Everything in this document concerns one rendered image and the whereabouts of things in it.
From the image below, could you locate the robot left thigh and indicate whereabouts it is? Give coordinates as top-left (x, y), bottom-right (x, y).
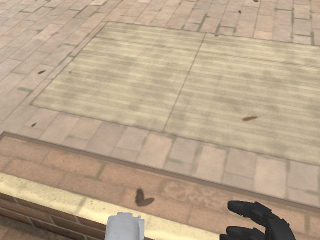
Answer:
top-left (104, 212), bottom-right (145, 240)

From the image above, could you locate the right robot hand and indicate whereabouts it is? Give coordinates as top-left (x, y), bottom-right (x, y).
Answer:
top-left (219, 200), bottom-right (296, 240)

